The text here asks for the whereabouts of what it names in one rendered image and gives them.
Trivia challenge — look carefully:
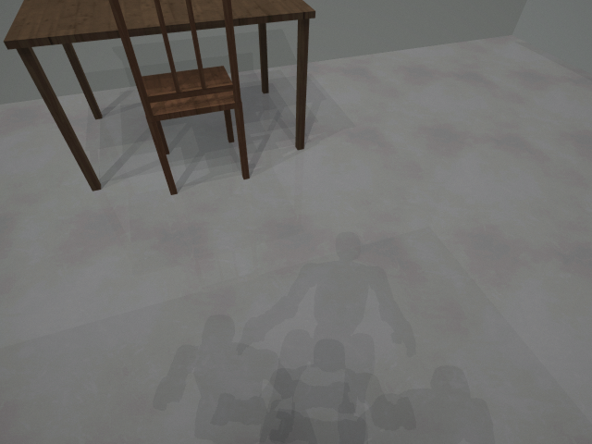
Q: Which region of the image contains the table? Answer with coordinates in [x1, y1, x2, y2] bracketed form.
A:
[4, 0, 315, 191]

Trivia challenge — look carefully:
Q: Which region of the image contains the chair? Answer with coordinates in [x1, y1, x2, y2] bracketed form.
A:
[109, 0, 250, 195]

